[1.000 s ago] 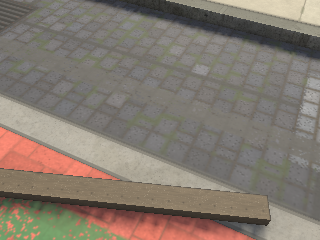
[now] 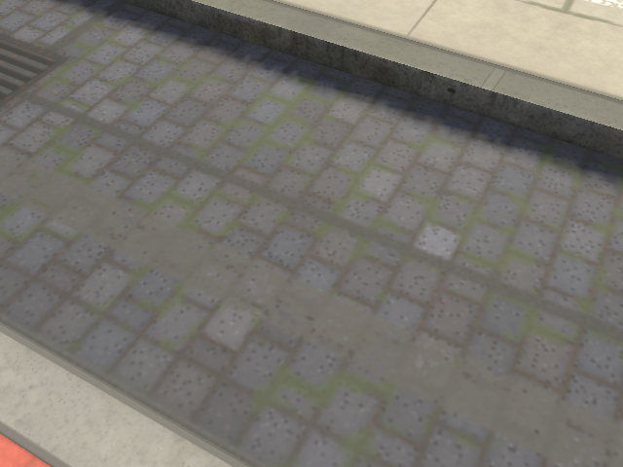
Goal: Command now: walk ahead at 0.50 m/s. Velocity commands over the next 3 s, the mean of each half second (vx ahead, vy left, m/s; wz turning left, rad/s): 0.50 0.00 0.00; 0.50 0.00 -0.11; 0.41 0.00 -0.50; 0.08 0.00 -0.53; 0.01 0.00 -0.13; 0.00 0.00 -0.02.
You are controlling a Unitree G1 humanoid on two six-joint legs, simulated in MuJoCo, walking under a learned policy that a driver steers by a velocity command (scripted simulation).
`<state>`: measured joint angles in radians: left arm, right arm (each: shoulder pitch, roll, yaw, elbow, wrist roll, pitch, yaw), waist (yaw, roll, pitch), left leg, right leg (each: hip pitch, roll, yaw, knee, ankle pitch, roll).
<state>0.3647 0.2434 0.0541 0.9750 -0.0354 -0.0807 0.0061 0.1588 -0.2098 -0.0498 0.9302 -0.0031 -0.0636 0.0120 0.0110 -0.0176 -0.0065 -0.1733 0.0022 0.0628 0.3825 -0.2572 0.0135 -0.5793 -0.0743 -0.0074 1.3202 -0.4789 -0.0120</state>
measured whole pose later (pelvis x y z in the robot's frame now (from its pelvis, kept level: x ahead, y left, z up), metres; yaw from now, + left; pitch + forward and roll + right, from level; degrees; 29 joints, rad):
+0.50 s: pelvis +0.25 -0.05 +0.00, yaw +2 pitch +2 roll +0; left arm 0.34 0.20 0.07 1.02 0.00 -0.10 -0.03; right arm 0.09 -0.25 -0.06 0.90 0.03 -0.10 -0.02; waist 0.05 0.00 0.02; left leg -0.39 0.05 -0.05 1.08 -0.49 0.01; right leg -0.22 0.02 0.04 0.38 -0.21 -0.03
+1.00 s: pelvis +0.51 -0.05 -0.02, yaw -3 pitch +0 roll +2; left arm 0.11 0.24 0.06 0.89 0.01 -0.14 -0.04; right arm 0.43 -0.27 -0.07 1.07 0.02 -0.11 -0.01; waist -0.04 0.00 0.02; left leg 0.01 0.02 0.05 0.89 -0.28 0.05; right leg -0.45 0.04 -0.01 0.52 -0.03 -0.09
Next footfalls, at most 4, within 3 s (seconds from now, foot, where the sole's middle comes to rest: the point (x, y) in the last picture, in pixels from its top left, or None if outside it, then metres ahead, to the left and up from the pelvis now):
0.18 right None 0.30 -0.16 -0.78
0.54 left None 0.27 0.10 -0.74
0.96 right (384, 387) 0.67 -0.13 -0.78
1.42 left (297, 333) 0.81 0.07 -0.78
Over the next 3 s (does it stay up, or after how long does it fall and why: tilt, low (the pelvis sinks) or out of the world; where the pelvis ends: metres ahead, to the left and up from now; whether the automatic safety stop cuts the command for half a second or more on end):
stays up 0.71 -0.05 -0.01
